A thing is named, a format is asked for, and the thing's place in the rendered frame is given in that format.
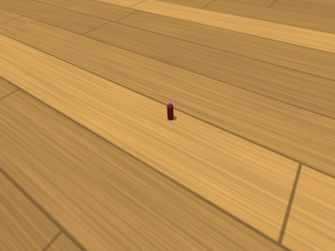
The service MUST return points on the bottle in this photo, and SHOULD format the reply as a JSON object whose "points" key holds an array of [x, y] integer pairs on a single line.
{"points": [[170, 111]]}

